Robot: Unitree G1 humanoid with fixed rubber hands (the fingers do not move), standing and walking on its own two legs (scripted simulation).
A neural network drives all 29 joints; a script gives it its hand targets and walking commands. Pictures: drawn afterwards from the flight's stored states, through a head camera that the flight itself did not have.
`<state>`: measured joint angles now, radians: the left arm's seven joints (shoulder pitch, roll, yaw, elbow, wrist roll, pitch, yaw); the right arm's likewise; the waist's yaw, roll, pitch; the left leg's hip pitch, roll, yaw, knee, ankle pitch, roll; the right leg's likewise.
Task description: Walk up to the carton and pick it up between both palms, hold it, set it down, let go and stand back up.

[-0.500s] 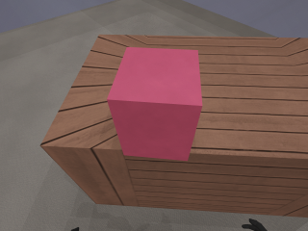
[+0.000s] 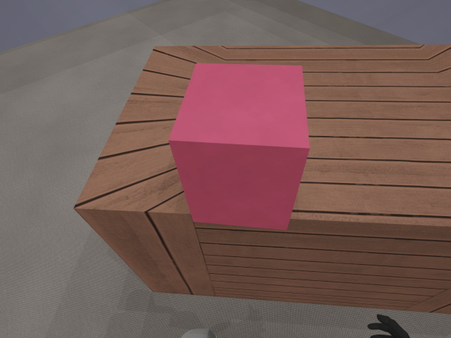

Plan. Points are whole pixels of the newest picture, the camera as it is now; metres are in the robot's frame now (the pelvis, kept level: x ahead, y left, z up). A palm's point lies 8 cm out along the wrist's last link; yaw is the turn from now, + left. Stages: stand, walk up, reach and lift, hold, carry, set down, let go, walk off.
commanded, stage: walk up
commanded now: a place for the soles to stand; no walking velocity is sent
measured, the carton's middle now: (243, 149) +0.44 +0.00 +0.07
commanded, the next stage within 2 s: none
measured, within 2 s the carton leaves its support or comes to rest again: neither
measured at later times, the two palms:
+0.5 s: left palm out of the picture +0.12 +0.36 -0.11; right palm out of the picture +0.05 -0.16 -0.10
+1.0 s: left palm (86, 327) +0.16 +0.30 -0.10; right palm out of the picture +0.04 -0.20 -0.10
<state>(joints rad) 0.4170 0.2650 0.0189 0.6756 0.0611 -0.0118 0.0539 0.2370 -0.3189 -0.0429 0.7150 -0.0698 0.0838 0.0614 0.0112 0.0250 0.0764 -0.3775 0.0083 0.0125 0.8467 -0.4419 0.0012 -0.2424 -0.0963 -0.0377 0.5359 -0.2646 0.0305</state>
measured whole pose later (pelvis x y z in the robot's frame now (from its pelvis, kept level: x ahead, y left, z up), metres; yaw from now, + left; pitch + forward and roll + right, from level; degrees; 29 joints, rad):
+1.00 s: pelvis +0.02 +0.08 +0.00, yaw -14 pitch -1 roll +1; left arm 0.32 0.26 0.01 0.70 0.00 0.01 -0.02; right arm 0.32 -0.30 0.01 0.68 -0.02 0.01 0.00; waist 0.00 -0.01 0.03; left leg -0.21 0.10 0.22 0.53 -0.29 -0.01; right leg -0.28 0.04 0.09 0.57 -0.27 -0.01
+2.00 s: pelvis +0.04 +0.07 +0.00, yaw -19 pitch -2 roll +0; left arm 0.28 0.27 0.02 0.73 0.03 0.04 -0.02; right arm 0.37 -0.24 0.01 0.70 -0.01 0.01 -0.02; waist 0.00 -0.06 0.04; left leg -0.27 0.00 0.01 0.54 -0.24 0.00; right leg -0.24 0.02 0.03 0.54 -0.25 -0.01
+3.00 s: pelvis +0.03 +0.04 +0.00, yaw -3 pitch -1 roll -1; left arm 0.27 0.29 -0.01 0.71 0.01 0.05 -0.02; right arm 0.33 -0.29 -0.03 0.62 -0.01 0.01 -0.03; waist 0.01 0.01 0.06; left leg -0.35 -0.05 -0.16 0.61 -0.23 -0.02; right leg -0.23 -0.01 -0.15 0.59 -0.33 -0.04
